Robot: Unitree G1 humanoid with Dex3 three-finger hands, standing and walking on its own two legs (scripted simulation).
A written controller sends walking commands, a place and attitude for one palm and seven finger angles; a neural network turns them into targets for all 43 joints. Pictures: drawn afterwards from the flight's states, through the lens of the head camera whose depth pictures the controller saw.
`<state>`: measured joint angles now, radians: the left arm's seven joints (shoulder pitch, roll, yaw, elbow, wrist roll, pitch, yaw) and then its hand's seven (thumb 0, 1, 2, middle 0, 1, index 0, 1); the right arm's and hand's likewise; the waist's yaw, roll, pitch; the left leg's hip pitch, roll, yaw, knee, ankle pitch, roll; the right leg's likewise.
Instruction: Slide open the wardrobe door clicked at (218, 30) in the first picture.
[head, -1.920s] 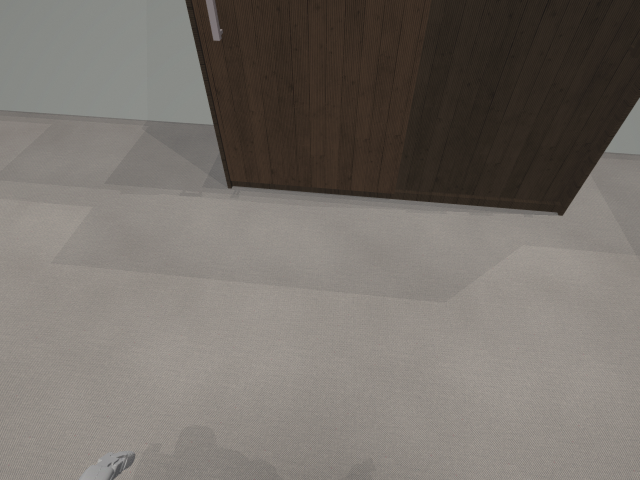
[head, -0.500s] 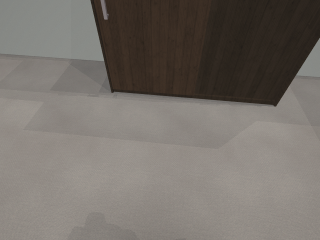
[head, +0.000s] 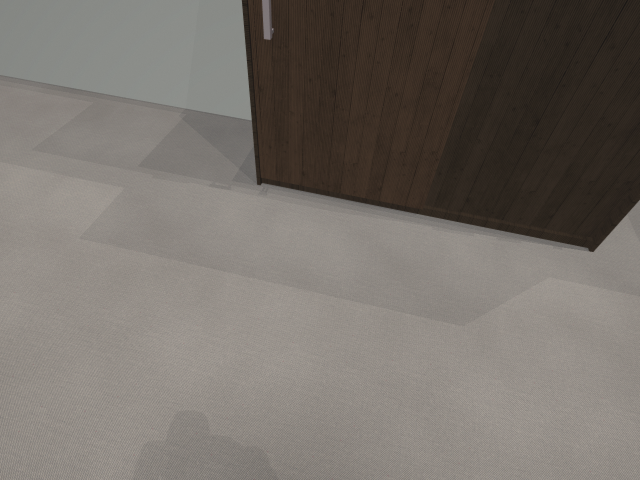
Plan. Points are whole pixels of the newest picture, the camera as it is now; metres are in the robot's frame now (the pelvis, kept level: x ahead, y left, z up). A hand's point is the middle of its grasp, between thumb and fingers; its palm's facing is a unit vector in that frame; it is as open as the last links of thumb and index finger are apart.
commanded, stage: walk to a spot facing it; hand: left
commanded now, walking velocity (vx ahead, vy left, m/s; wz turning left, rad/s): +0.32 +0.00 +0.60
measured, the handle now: out of the picture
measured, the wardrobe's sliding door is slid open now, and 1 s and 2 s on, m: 0.00 0.00 0.00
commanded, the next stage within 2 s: turn to face it in 1.48 s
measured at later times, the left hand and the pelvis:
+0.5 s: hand (147, 423) +0.23 +0.27 -0.17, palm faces +0.19 -0.97 -0.16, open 7.4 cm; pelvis +0.17 +0.08 +0.00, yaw +11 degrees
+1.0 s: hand (187, 371) +0.31 +0.24 -0.17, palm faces +0.40 -0.90 -0.20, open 7.4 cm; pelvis +0.41 +0.09 +0.00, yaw +21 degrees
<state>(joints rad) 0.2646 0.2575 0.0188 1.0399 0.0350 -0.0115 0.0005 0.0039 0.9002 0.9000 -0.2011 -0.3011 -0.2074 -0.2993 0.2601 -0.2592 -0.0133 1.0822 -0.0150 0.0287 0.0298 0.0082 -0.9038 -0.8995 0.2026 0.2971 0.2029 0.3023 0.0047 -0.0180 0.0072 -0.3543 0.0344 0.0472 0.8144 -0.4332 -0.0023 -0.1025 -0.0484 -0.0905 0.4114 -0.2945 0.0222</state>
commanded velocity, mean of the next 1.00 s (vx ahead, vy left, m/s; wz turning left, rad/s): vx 0.36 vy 0.00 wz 0.30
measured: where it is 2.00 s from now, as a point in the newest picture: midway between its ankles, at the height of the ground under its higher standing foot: (243, 324)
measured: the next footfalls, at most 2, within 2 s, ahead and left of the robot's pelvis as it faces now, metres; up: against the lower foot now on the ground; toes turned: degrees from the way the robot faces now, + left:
left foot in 0.10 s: +0.10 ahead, +0.13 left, +0.00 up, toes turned +11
right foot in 0.68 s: +0.45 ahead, +0.01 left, +0.00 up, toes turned +9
